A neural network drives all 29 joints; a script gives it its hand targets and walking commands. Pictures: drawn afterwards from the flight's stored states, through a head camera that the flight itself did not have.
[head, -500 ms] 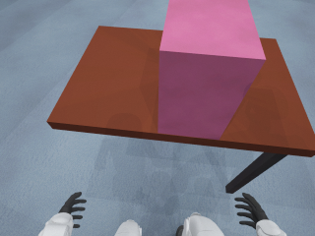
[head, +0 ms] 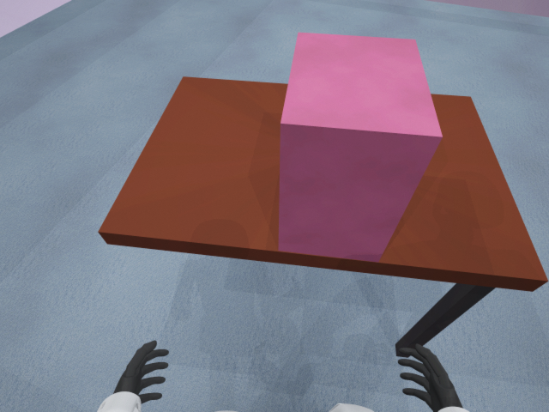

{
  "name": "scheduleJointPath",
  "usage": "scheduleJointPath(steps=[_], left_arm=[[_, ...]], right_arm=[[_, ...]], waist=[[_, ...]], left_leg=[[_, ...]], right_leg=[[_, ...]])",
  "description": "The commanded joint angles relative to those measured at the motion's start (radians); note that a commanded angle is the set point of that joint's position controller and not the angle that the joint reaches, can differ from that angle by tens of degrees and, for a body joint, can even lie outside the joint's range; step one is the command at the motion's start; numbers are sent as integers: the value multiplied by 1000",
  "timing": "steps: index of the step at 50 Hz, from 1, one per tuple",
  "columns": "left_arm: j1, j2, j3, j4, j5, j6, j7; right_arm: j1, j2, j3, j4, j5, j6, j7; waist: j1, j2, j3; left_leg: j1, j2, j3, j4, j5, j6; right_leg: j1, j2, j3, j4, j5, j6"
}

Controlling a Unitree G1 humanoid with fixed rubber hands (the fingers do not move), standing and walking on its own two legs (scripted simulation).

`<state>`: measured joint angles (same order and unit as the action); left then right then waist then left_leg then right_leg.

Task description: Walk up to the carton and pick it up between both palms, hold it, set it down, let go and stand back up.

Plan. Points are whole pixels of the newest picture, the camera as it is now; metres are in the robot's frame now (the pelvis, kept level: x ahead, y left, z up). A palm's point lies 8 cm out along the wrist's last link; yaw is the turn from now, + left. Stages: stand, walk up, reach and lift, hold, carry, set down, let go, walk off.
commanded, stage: reach and lift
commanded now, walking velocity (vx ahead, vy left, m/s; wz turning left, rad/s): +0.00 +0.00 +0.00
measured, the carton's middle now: (340, 154) +0.51 -0.07 +0.07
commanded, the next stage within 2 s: none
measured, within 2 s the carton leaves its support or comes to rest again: neither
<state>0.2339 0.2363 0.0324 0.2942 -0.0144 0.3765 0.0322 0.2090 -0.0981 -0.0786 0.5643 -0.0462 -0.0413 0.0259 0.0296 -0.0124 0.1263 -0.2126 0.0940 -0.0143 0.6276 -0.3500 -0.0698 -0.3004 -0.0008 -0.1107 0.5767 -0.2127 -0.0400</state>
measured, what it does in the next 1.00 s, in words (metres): shifts its weight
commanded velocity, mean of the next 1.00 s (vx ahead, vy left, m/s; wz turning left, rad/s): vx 0.00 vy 0.00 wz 0.00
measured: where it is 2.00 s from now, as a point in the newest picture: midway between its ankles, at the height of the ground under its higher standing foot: outside the picture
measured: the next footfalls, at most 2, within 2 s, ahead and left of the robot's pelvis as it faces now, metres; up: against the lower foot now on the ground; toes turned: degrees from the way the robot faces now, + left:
none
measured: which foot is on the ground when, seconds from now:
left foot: down 0.00-1.00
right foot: down 0.00-1.00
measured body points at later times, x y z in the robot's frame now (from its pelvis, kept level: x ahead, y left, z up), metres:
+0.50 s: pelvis +0.04 +0.02 +0.02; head +0.05 +0.03 +0.47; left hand +0.22 +0.22 -0.05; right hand +0.22 -0.21 -0.04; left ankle +0.00 +0.16 -0.73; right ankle +0.07 -0.10 -0.73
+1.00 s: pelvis +0.05 +0.04 +0.02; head +0.05 +0.05 +0.47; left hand +0.28 +0.20 +0.00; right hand +0.26 -0.21 +0.00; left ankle +0.00 +0.16 -0.73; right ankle +0.07 -0.10 -0.73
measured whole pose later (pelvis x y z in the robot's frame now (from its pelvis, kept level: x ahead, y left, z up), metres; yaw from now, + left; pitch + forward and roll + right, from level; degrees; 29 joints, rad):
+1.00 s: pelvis +0.05 +0.04 +0.02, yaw -2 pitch -4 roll -1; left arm 0.17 0.13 -0.13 0.27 -0.10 -0.04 0.12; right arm 0.13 -0.19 -0.10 0.53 0.15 -0.24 0.04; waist 0.01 0.00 0.05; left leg -0.03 0.06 0.04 0.40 -0.31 -0.02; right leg -0.12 -0.01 -0.04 0.35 -0.16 0.02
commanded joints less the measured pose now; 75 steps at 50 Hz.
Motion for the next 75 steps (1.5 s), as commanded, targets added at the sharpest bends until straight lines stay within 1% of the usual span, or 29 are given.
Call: scheduleJointPath(steps=[1,4,8,12,16,18,23,28,31,34,41,44,48,51,57,61,64,69,75], left_arm=[[3,79,16,-109,-15,-23,-4],[8,64,19,-83,-8,-30,-3],[-31,47,8,-95,-6,-73,6],[-72,42,-16,-138,-24,-143,19],[-89,41,-42,-161,-45,-218,34],[-83,37,-54,-154,-55,-247,38],[-44,29,-71,-149,-64,-295,40],[-8,12,-79,-149,-61,-333,36],[-15,-2,-89,-159,-64,-359,38],[-39,-19,-105,-170,-70,-387,44],[-139,-57,-138,-206,-81,-441,77],[-176,-71,-144,-209,-82,-454,89],[-217,-88,-140,-183,-78,-471,96],[-250,-98,-133,-150,-74,-489,96],[-363,-97,-124,-58,-81,-537,94],[-484,-79,-122,-22,-105,-537,102],[-570,-62,-117,-17,-127,-520,111],[-651,-40,-93,-19,-143,-464,107],[-727,-21,-51,-51,-129,-353,79]], right_arm=[[-13,-140,-46,-161,1,-31,-27],[-26,-142,-41,-186,3,-23,-26],[-37,-136,-40,-226,10,-25,-14],[-28,-122,-45,-255,23,-49,-1],[-17,-111,-47,-242,45,-84,6],[-12,-113,-49,-223,54,-100,5],[-11,-136,-48,-196,81,-147,-3],[-20,-171,-49,-203,106,-200,-11],[-35,-186,-50,-211,119,-226,-11],[-55,-198,-52,-216,134,-243,-7],[-133,-223,-64,-208,175,-247,8],[-171,-228,-63,-202,193,-243,12],[-224,-228,-58,-192,206,-242,11],[-266,-226,-56,-185,208,-252,6],[-383,-212,-50,-147,200,-272,-9],[-494,-219,-49,-125,198,-256,-19],[-572,-217,-44,-130,205,-230,-27],[-649,-219,-24,-134,225,-179,-42],[-720,-226,-11,-140,249,-109,-70]], waist=[[-15,14,-119],[4,13,-75],[11,18,-67],[3,21,-105],[-8,35,-150],[-13,37,-165],[-12,27,-201],[-6,4,-215],[-6,-3,-212],[-10,-3,-201],[-23,35,-200],[-26,42,-208],[-28,38,-221],[-29,24,-234],[-33,-4,-242],[-36,-17,-270],[-35,-23,-313],[-36,-30,-392],[-46,-21,-416]], left_leg=[[-291,-58,116,-272,29,71],[-288,-60,117,-310,40,67],[-260,-62,121,-337,63,64],[-194,-70,125,-333,100,59],[-134,-79,120,-321,138,53],[-108,-82,115,-317,158,49],[-33,-94,97,-304,275,32],[27,-105,81,-295,410,13],[49,-107,74,-294,449,4],[62,-104,67,-295,462,-2],[73,-91,50,-293,460,-16],[71,-88,43,-292,453,-18],[58,-89,38,-295,426,-14],[46,-91,37,-294,406,-8],[-3,-93,43,-302,309,9],[-42,-94,49,-310,226,20],[-66,-98,55,-311,194,28],[-63,-106,61,-304,222,34],[-41,-116,67,-313,250,36]], right_leg=[[440,13,89,-132,-17,36],[458,27,79,-153,-17,39],[454,34,77,-177,1,37],[411,25,87,-199,26,34],[373,14,98,-210,64,30],[363,11,102,-215,87,28],[366,16,100,-221,206,24],[388,32,91,-223,346,21],[387,39,88,-228,374,16],[377,44,88,-234,371,10],[347,50,92,-237,318,-12],[344,50,96,-235,306,-17],[352,47,101,-228,297,-19],[360,46,104,-221,296,-17],[367,39,113,-205,254,-12],[361,35,119,-194,200,-9],[367,31,126,-183,192,-4],[409,28,134,-171,259,8],[449,28,139,-187,311,21]])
